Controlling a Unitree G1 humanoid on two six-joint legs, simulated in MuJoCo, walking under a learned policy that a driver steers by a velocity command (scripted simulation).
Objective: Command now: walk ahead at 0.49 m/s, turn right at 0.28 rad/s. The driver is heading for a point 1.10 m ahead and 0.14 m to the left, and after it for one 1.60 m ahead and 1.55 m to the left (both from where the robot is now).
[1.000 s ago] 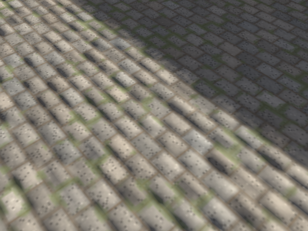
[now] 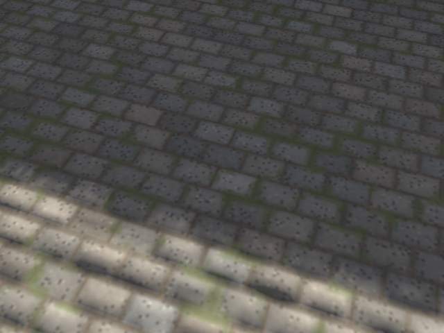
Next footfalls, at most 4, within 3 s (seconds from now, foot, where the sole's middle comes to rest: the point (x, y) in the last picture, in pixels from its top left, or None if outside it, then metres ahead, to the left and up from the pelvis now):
0.34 right None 0.34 -0.16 -0.78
0.92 left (214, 269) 0.67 0.05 -0.78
1.44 right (279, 195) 0.96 -0.18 -0.78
1.94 left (193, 157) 1.14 0.14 -0.78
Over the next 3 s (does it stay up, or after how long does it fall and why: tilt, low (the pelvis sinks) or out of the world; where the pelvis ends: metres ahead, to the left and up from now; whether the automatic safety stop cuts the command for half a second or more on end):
stays up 1.11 0.05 0.00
